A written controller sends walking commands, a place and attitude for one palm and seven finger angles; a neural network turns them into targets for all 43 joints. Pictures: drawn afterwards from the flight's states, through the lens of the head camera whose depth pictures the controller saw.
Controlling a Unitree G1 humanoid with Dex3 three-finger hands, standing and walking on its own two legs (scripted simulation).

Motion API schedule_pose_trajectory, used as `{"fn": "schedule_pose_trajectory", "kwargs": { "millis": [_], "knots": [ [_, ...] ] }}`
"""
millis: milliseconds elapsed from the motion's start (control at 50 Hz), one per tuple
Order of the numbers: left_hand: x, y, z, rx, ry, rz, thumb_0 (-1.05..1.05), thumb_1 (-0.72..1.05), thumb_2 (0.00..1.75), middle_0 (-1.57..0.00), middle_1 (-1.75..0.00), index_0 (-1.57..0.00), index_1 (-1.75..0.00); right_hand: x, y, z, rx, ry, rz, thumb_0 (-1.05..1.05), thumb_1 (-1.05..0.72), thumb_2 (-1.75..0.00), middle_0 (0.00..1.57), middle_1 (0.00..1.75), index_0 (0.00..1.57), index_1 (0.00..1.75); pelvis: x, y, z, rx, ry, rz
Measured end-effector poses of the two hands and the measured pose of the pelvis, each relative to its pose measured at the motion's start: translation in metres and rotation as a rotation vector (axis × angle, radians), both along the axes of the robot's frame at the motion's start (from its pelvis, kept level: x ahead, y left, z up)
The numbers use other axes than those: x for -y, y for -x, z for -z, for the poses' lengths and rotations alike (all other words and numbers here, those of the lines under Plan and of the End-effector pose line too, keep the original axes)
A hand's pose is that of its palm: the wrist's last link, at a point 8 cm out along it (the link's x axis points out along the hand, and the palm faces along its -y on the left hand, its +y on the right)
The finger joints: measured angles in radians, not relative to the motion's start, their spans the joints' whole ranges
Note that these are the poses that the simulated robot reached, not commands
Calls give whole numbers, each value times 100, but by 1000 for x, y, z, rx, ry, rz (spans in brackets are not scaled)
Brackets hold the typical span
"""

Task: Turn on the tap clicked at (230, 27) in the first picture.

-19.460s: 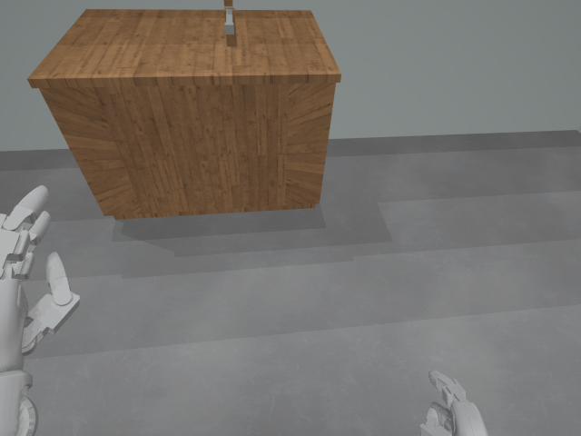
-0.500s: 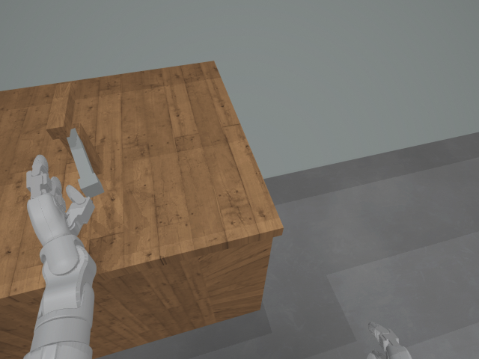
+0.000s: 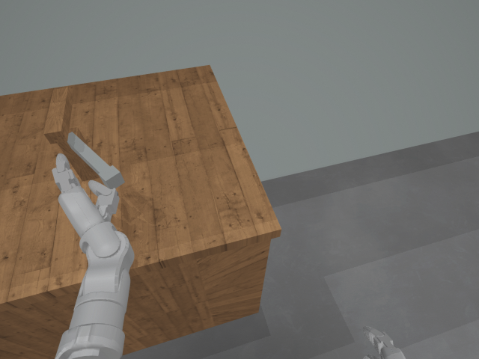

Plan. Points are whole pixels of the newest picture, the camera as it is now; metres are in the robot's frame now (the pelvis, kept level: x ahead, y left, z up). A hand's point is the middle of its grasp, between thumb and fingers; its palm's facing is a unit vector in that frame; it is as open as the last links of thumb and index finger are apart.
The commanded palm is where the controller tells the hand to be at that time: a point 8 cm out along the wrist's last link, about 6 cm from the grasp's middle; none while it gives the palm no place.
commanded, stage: push the lever round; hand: left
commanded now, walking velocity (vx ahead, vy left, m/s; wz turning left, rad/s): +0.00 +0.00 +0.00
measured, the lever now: (111, 178) +0.39 +0.25 +0.08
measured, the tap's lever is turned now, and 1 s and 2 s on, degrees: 31 57 86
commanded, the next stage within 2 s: lift the hand up off the lever in 1.74 s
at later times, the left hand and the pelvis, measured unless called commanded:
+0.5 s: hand (134, 183) +0.39 +0.21 +0.08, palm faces +0.75 -0.66 -0.08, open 7.6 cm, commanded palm +0.35 +0.22 +0.08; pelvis +0.00 +0.00 +0.00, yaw +1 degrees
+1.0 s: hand (149, 169) +0.43 +0.19 +0.07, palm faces +0.81 -0.58 -0.11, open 7.6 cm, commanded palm +0.38 +0.20 +0.08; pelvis +0.01 -0.01 +0.00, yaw +1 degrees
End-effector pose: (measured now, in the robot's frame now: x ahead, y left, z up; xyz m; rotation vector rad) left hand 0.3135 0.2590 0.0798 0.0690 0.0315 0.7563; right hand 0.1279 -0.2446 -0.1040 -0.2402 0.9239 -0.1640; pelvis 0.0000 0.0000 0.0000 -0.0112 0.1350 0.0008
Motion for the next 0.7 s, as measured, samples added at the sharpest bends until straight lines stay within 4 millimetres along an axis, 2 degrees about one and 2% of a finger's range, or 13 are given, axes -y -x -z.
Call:
{"fn": "schedule_pose_trajectory", "kwargs": {
  "millis": [340,700],
  "knots": [
    [20,-6,-1,-8,13,-78,2,95,92,-15,-15,-15,-15,-2,-6,0,-16,-1,-15,1,-91,-90,20,30,21,30,1,1,0,3,1,-7],
    [45,-40,-1,-49,30,-145,-1,94,93,-15,-15,-15,-15,-1,3,11,-91,-26,-13,1,-91,-90,20,30,21,30,5,-6,1,-29,1,-7]
  ]
}}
